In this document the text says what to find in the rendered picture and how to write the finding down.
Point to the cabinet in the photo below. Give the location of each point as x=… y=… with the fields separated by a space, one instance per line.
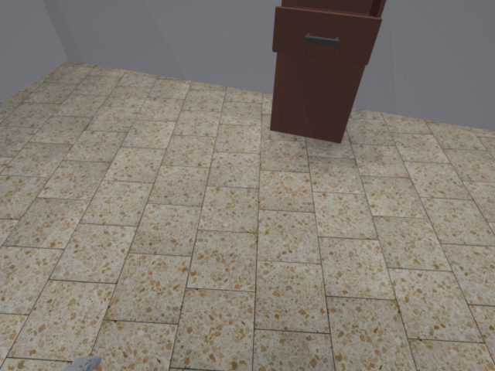
x=313 y=97

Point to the left robot hand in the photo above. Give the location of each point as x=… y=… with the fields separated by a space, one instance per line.
x=89 y=363

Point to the drawer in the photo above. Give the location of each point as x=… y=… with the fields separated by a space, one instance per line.
x=357 y=34

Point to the handle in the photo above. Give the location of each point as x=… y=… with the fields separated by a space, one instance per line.
x=321 y=40

